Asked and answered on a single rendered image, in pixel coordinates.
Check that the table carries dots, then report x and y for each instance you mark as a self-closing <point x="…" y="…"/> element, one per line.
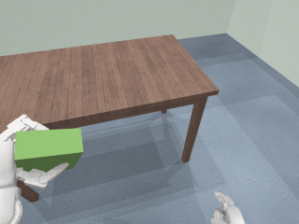
<point x="85" y="85"/>

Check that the robot left hand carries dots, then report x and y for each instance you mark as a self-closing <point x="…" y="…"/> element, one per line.
<point x="9" y="173"/>

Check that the sponge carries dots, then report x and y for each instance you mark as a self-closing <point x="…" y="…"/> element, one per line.
<point x="45" y="149"/>

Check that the robot left forearm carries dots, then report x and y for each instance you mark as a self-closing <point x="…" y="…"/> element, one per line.
<point x="11" y="209"/>

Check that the robot right hand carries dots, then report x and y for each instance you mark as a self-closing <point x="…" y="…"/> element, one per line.
<point x="232" y="214"/>

